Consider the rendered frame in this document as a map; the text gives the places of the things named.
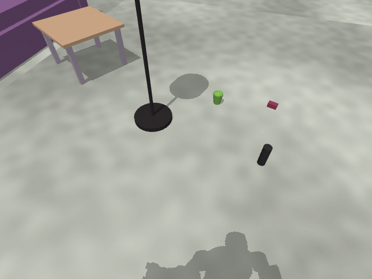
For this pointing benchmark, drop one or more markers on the floor lamp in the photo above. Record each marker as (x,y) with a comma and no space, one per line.
(150,117)

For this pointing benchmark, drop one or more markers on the coffee table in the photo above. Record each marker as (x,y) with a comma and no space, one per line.
(77,26)

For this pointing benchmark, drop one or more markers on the sofa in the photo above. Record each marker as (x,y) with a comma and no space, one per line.
(19,39)

